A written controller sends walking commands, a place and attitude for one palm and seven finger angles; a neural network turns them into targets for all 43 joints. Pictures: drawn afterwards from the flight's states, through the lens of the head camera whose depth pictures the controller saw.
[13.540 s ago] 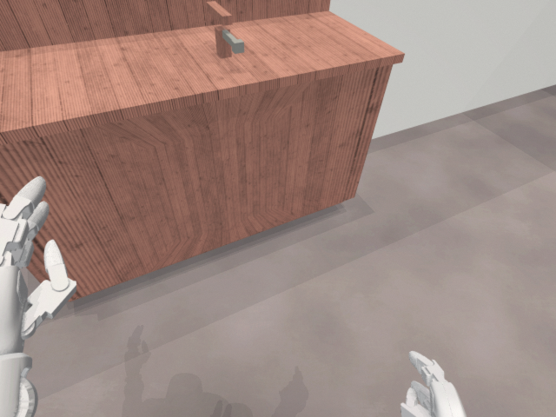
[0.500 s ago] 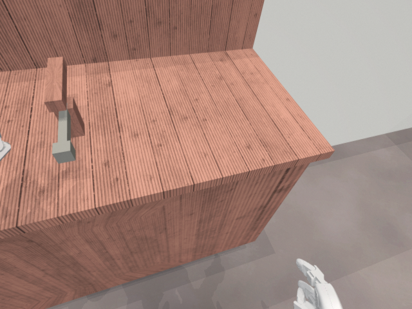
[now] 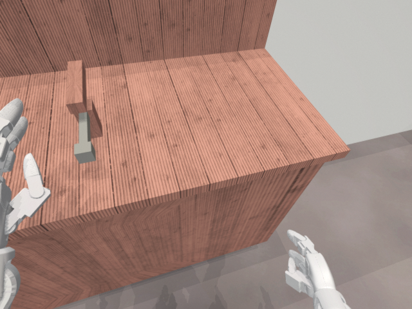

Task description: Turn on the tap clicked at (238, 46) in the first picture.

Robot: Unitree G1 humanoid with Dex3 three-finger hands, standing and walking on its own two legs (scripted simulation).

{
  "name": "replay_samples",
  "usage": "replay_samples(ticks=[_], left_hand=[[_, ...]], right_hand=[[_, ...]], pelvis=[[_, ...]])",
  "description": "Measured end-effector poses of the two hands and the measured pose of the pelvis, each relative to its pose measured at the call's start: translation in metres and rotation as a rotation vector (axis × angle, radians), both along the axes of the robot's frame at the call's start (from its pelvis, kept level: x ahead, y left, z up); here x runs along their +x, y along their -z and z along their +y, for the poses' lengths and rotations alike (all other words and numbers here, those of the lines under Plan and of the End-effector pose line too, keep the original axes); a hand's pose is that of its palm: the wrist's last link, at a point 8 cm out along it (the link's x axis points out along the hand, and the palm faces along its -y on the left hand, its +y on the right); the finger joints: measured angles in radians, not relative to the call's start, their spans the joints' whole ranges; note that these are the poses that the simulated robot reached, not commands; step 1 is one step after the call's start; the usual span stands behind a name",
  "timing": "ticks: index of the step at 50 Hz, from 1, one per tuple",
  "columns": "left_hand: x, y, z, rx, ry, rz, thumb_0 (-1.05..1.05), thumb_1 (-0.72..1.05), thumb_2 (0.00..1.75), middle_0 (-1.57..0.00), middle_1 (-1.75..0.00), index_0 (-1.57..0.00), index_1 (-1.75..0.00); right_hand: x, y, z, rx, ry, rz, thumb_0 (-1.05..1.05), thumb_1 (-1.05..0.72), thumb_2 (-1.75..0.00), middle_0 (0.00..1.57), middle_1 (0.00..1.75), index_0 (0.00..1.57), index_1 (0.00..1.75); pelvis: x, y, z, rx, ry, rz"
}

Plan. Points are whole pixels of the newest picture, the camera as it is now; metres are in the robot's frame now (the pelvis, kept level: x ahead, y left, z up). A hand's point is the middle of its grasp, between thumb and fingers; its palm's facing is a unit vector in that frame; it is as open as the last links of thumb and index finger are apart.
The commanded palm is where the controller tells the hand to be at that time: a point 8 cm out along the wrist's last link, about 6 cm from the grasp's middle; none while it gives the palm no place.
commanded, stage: look again from close up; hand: left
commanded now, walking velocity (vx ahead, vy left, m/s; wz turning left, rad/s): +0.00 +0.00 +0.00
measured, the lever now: (85, 152) +0.34 +0.26 +0.11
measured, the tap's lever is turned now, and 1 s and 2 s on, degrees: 0 0 0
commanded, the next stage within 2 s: come to a stop and stand still in 0.34 s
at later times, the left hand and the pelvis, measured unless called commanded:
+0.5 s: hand (69, 206) +0.21 +0.22 +0.16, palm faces +0.39 -0.84 -0.37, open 7.4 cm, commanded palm +0.15 +0.25 +0.18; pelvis -0.01 -0.03 +0.00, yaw +0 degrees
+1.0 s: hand (68, 202) +0.22 +0.23 +0.14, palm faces +0.33 -0.86 -0.39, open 7.4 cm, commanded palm +0.17 +0.26 +0.18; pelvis +0.00 -0.02 +0.00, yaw -1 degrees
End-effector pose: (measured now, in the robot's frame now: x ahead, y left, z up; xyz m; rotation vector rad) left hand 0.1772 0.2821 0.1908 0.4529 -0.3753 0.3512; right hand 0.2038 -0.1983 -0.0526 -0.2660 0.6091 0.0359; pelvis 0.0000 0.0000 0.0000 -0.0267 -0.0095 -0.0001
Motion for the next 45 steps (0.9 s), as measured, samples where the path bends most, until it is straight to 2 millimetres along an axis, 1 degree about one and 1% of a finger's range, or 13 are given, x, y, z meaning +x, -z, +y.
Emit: replay_samples(ticks=[4,9,16,21,26,31,32,34,36,38,40,43,45], left_hand=[[-0.002,0.014,0.001,-0.028,-0.029,0.065,0.01,0.89,0.90,-0.21,-0.30,-0.21,-0.30],[-0.004,0.027,-0.004,-0.073,-0.061,0.115,0.01,0.89,0.90,-0.21,-0.30,-0.21,-0.30],[-0.008,0.015,-0.025,-0.060,-0.017,0.077,0.02,0.89,0.90,-0.21,-0.30,-0.21,-0.30],[-0.008,0.011,-0.028,-0.033,-0.015,0.080,0.02,0.89,0.90,-0.21,-0.30,-0.21,-0.30],[-0.008,0.016,-0.027,-0.042,-0.029,0.114,0.01,0.89,0.90,-0.21,-0.30,-0.21,-0.30],[-0.008,0.021,-0.029,-0.062,-0.029,0.129,0.02,0.89,0.90,-0.21,-0.30,-0.21,-0.30],[-0.005,0.014,-0.025,0.009,-0.028,0.123,0.02,0.89,0.90,-0.21,-0.30,-0.21,-0.30],[0.004,-0.003,-0.005,0.092,-0.045,0.037,0.02,0.89,0.90,-0.22,-0.30,-0.21,-0.30],[0.009,-0.012,0.012,0.075,-0.092,-0.027,0.02,0.89,0.90,-0.22,-0.30,-0.22,-0.30],[0.011,-0.013,0.015,0.030,-0.106,-0.048,0.02,0.89,0.90,-0.21,-0.30,-0.21,-0.30],[0.011,-0.005,0.003,-0.012,-0.071,-0.024,0.02,0.90,0.90,-0.21,-0.30,-0.20,-0.30],[0.009,0.014,-0.023,-0.047,0.024,0.066,0.02,0.90,0.90,-0.20,-0.30,-0.20,-0.30],[0.007,0.026,-0.030,-0.048,0.063,0.129,0.01,0.90,0.90,-0.21,-0.30,-0.20,-0.30]], right_hand=[[-0.005,-0.001,-0.004,0.014,0.023,-0.004,0.01,-0.90,-0.90,0.21,0.30,0.20,0.30],[-0.019,0.002,-0.018,-0.001,0.045,0.025,0.01,-0.90,-0.90,0.21,0.30,0.20,0.30],[-0.038,0.006,-0.043,-0.033,0.079,0.064,0.01,-0.90,-0.90,0.21,0.30,0.20,0.30],[-0.044,0.008,-0.056,-0.033,0.116,0.067,0.02,-0.90,-0.90,0.20,0.30,0.20,0.30],[-0.045,0.009,-0.062,-0.028,0.137,0.066,0.02,-0.90,-0.90,0.20,0.30,0.20,0.30],[-0.041,0.008,-0.061,-0.031,0.130,0.061,0.02,-0.90,-0.90,0.20,0.30,0.20,0.30],[-0.040,0.008,-0.060,-0.043,0.113,0.060,0.02,-0.90,-0.90,0.20,0.30,0.20,0.30],[-0.041,0.010,-0.056,-0.045,0.089,0.080,0.01,-0.90,-0.90,0.20,0.30,0.20,0.30],[-0.041,0.009,-0.052,-0.029,0.088,0.078,0.02,-0.90,-0.90,0.20,0.30,0.20,0.30],[-0.041,0.006,-0.049,-0.006,0.097,0.053,0.02,-0.90,-0.90,0.20,0.30,0.20,0.30],[-0.041,0.005,-0.046,0.020,0.111,0.024,0.02,-0.90,-0.90,0.20,0.30,0.20,0.30],[-0.041,0.006,-0.041,0.038,0.126,0.007,0.02,-0.90,-0.90,0.20,0.30,0.20,0.30],[-0.041,0.007,-0.038,0.036,0.136,0.017,0.01,-0.90,-0.90,0.20,0.30,0.20,0.30]], pelvis=[[-0.003,-0.001,-0.005,0.002,0.005,-0.006],[-0.007,-0.002,-0.013,0.003,0.003,-0.014],[-0.008,-0.003,-0.023,0.000,-0.002,-0.021],[-0.008,-0.003,-0.027,-0.002,0.000,-0.020],[-0.006,-0.004,-0.029,-0.001,0.003,-0.019],[-0.005,-0.004,-0.029,-0.001,0.002,-0.019],[-0.007,-0.004,-0.030,-0.005,-0.006,-0.017],[-0.011,-0.003,-0.033,-0.001,-0.016,-0.010],[-0.013,-0.002,-0.034,0.003,-0.006,-0.011],[-0.012,-0.002,-0.030,0.004,0.007,-0.012],[-0.010,-0.002,-0.024,0.005,0.017,-0.013],[-0.005,-0.002,-0.017,0.008,0.024,-0.011],[-0.002,-0.002,-0.015,0.009,0.026,-0.009]])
